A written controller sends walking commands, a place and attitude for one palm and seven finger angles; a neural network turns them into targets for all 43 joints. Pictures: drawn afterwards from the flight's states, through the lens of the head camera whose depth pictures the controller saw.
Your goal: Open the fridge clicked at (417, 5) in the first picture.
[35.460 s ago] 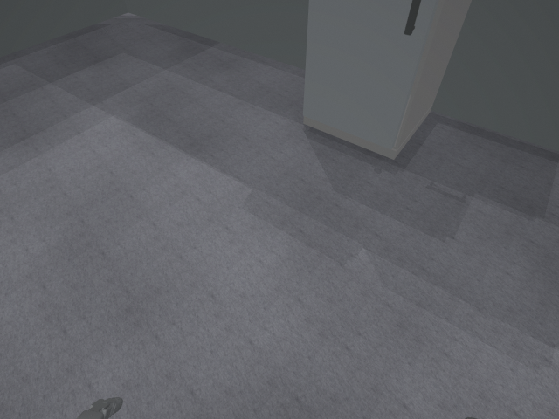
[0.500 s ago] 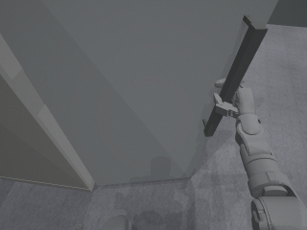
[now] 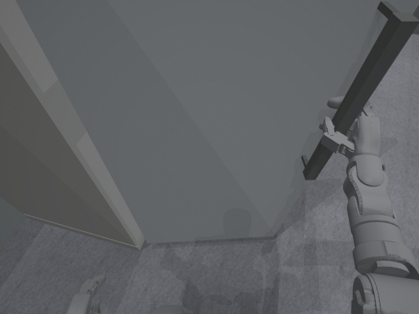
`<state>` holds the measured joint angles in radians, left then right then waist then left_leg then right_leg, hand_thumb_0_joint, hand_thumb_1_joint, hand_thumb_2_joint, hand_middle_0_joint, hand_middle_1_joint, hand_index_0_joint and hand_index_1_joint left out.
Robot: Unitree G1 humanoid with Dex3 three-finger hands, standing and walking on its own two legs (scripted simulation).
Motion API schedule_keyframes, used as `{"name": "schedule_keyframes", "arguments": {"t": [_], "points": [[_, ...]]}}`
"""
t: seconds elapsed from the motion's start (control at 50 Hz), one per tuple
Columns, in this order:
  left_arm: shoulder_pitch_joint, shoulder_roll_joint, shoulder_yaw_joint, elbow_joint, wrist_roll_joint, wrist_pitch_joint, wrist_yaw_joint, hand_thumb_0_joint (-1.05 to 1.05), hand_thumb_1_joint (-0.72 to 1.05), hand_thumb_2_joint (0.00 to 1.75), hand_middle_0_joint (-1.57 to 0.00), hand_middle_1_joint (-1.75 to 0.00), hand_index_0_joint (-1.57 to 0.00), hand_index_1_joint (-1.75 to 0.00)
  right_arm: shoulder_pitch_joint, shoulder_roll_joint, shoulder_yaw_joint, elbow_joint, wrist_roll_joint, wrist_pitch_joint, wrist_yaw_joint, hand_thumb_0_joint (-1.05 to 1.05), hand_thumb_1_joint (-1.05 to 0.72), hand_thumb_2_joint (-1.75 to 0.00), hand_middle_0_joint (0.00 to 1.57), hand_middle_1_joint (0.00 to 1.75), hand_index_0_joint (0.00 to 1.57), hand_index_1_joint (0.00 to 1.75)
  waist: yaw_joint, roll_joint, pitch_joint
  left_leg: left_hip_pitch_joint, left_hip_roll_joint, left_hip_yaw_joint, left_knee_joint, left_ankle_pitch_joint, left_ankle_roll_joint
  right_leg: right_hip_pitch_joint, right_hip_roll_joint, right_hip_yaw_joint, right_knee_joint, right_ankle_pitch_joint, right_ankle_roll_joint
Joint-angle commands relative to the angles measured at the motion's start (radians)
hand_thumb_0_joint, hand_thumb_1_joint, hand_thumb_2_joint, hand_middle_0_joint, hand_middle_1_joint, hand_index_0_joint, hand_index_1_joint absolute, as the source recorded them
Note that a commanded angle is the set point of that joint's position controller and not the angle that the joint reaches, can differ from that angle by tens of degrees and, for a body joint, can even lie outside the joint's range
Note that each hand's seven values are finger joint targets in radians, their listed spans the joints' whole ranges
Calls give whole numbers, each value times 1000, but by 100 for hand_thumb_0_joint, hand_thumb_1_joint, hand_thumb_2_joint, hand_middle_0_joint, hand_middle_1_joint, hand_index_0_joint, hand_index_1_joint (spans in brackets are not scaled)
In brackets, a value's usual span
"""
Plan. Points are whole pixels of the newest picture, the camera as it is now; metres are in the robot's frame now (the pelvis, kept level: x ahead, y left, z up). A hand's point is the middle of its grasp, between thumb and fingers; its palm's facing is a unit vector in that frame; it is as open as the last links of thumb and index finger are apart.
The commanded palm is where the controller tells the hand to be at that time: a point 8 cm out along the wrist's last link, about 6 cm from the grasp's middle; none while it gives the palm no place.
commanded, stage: stop walking and hold the door back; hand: right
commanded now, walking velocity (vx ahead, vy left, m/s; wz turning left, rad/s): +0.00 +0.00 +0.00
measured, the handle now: (337, 113) +0.48 -0.20 +0.13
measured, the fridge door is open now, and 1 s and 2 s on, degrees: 71 75 72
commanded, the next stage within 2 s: loosen the grip on the handle in 1.20 s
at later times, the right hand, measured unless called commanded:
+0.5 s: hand (333, 146) +0.40 -0.18 +0.12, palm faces +0.16 +0.97 -0.16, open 6.0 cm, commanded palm +0.37 -0.23 +0.11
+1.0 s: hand (334, 148) +0.39 -0.19 +0.12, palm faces +0.13 +0.98 -0.18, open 5.9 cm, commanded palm +0.38 -0.23 +0.11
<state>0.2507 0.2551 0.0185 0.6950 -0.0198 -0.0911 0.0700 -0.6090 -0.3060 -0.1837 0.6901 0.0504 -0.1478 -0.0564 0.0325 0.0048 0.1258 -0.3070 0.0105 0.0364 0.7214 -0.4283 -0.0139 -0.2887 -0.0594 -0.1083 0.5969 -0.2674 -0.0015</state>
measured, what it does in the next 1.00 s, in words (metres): stands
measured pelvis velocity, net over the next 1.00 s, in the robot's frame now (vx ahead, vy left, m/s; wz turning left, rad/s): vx -0.01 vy -0.02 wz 0.02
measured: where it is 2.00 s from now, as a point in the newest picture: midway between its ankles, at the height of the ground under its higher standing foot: outside the picture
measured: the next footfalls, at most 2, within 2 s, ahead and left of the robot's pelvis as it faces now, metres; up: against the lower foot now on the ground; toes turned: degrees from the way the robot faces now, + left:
none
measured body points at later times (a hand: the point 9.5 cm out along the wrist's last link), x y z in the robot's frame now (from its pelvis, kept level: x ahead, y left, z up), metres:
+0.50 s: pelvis +0.02 -0.01 +0.01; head +0.04 -0.01 +0.46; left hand +0.20 +0.23 -0.08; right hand +0.39 -0.24 +0.13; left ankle +0.01 +0.10 -0.73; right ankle +0.03 -0.13 -0.73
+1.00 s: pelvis -0.01 -0.02 +0.01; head -0.01 -0.02 +0.46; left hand +0.08 +0.23 -0.11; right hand +0.38 -0.24 +0.13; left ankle +0.01 +0.10 -0.73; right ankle +0.03 -0.13 -0.73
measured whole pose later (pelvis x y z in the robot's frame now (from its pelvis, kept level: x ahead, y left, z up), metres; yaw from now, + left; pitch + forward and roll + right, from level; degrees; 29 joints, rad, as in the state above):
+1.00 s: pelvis -0.01 -0.02 +0.01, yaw +1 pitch -1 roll +0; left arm 0.28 0.23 -0.02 0.75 -0.02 -0.02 0.11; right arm -0.56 -0.26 -0.09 0.81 0.05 -0.20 -0.07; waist 0.00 -0.02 0.02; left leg -0.23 0.00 0.03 0.45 -0.20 0.00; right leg -0.25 -0.04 -0.09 0.47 -0.19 -0.01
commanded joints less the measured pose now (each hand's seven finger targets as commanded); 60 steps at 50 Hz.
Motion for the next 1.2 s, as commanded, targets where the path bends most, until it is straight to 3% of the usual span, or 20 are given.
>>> {"name": "schedule_keyframes", "arguments": {"t": [0.0, 0.04, 0.08, 0.12, 0.16, 0.22, 0.26, 0.3, 0.38, 0.44, 0.46, 0.54, 0.56, 0.66, 0.72, 0.8, 1.04, 1.06, 1.12, 1.18], "points": [[-45, 133, 28, -135, -9, -27, -9, 0, 90, 90, -20, -30, -20, -30, -287, -138, 11, -382, -22, -97, 8, 0, -90, -90, 45, 140, 45, 140, -34, -127, -405, 144, 14, -6, -261, 247, 7, 221, -153, 142, -33, 466, -75], [-60, 112, 20, -156, -11, -18, 3, 0, 90, 90, -20, -30, -20, -30, -250, -177, -6, -412, -23, -84, 1, 0, -90, -90, 45, 140, 45, 140, -19, 74, -438, 289, 165, -205, -278, 638, 57, 67, -57, 55, 38, 275, -5], [-65, 109, 24, -150, -15, -13, 10, 0, 90, 90, -20, -30, -20, -30, -235, -190, -28, -390, -14, -65, -4, 0, -90, -90, 45, 140, 45, 140, -40, 207, -419, 391, 243, -261, -241, 899, 107, -77, 11, 71, 96, -61, 23], [-83, 99, 11, -139, -16, -9, 17, 0, 90, 90, -20, -30, -20, -30, -222, -184, -30, -383, -8, -56, -6, 0, -90, -90, 45, 140, 45, 140, -48, 198, -398, 408, 248, -243, -227, 962, 100, -106, 9, 101, 63, -130, 8], [-79, 90, 2, -128, -7, -7, 26, 0, 90, 90, -20, -30, -20, -30, -220, -212, -64, -392, -15, -59, -12, 0, -90, -90, 45, 140, 45, 140, -50, 183, -412, 407, 217, -174, -174, 973, 75, -44, 2, 87, -60, 1, 4], [-100, 103, 9, -138, -4, 7, 26, 0, 90, 90, -20, -30, -20, -30, -163, -140, 0, -477, -11, -68, -6, 0, -90, -90, 45, 140, 45, 140, -41, 0, -461, 185, 96, -53, -119, 780, -1, 290, -78, 100, -89, 640, -35], [-107, 84, -1, -149, -4, 21, 13, 0, 90, 90, -20, -30, -20, -30, -109, -72, 54, -453, -13, -65, 3, 0, -90, -90, 45, 140, 45, 140, -38, -89, -447, 100, 51, -34, -145, 568, -10, 333, -125, 160, -62, 720, -69], [-121, 91, 2, -161, -4, 28, 11, 0, 90, 90, -20, -30, -20, -30, -93, -105, 27, -490, -18, -71, -6, 0, -90, -90, 45, 140, 45, 140, -43, -73, -417, 119, 42, -41, -205, 441, 1, 269, -129, 160, -75, 612, -54], [-122, 87, 3, -179, -3, 43, 17, 0, 90, 90, -20, -30, -20, -30, -50, -86, 54, -518, -14, -59, -14, 0, -90, -90, 45, 140, 45, 140, -33, -26, -428, 173, 79, -72, -232, 628, 17, 229, -80, 98, -72, 513, -11], [-122, 89, 5, -182, -1, 52, 24, 0, 90, 90, -20, -30, -20, -30, -24, -101, 42, -512, -12, -52, -22, 0, -90, -90, 45, 140, 45, 140, -31, -29, -429, 178, 78, -62, -239, 628, 13, 226, -75, 90, -92, 488, -7], [-122, 95, 6, -183, 1, 55, 26, 0, 90, 90, -20, -30, -20, -30, -21, -132, 12, -496, -12, -51, -27, 0, -90, -90, 45, 140, 45, 140, -35, -24, -424, 170, 75, -65, -250, 599, 11, 216, -75, 92, -99, 462, -7], [-127, 88, 0, -175, 1, 58, 34, 0, 90, 90, -20, -30, -20, -30, -75, -74, 75, -473, -7, -52, -25, 0, -90, -90, 45, 140, 45, 140, -31, -60, -389, 126, 56, -56, -282, 451, 4, 222, -80, 102, -140, 384, -16], [-121, 98, 3, -166, 2, 58, 36, 0, 90, 90, -20, -30, -20, -30, -97, -101, 54, -438, -10, -51, -29, 0, -90, -90, 45, 140, 45, 140, -34, -62, -370, 109, 52, -63, -298, 414, 3, 209, -79, 103, -147, 347, -16], [-91, 107, 6, -128, -1, 53, 45, 0, 90, 90, -20, -30, -20, -30, -228, -85, 87, -300, -11, -57, -30, 0, -90, -90, 45, 140, 45, 140, -29, -28, -326, 58, 48, -63, -351, 248, 0, 184, -66, 107, -181, 188, -18], [-76, 118, 13, -107, -4, 48, 50, 0, 90, 90, -20, -30, -20, -30, -287, -109, 80, -234, -9, -65, -30, 0, -90, -90, 45, 140, 45, 140, -27, -19, -328, 46, 56, -68, -377, 208, 2, 196, -54, 100, -181, 157, -17], [-62, 106, 8, -98, -5, 41, 50, 0, 90, 90, -20, -30, -20, -30, -327, -67, 110, -157, -8, -78, -20, 0, -90, -90, 45, 140, 45, 140, -29, 5, -335, 32, 55, -65, -380, 197, 2, 208, -56, 102, -186, 158, -19], [-12, 129, 18, -49, -7, 23, 51, 0, 90, 90, -20, -30, -20, -30, -394, -160, 33, 85, -14, -117, -11, 0, -90, -90, 45, 140, 45, 140, -31, 40, -269, -23, 65, -79, -418, 47, 3, 158, -45, 103, -209, 17, -17], [-4, 138, 21, -47, -8, 23, 51, 0, 90, 90, -20, -30, -20, -30, -402, -188, 15, 108, -19, -121, -12, 0, -90, -90, 45, 140, 45, 140, -32, 43, -273, -26, 65, -83, -416, 49, 4, 156, -43, 101, -204, 19, -16], [-8, 130, 20, -51, -10, 13, 50, 0, 90, 90, -20, -30, -20, -30, -437, -135, 58, 93, -14, -136, 2, 0, -90, -90, 45, 140, 45, 140, -25, 6, -289, -25, 60, -72, -399, 75, 6, 183, -44, 102, -208, 45, -17], [3, 134, 22, -52, -8, 14, 48, 0, 90, 90, -20, -30, -20, -30, -409, -171, 22, 122, -20, -140, 2, 0, -90, -90, 45, 140, 45, 140, -34, 17, -302, 0, 53, -70, -381, 119, 4, 168, -50, 106, -203, 87, -17]]}}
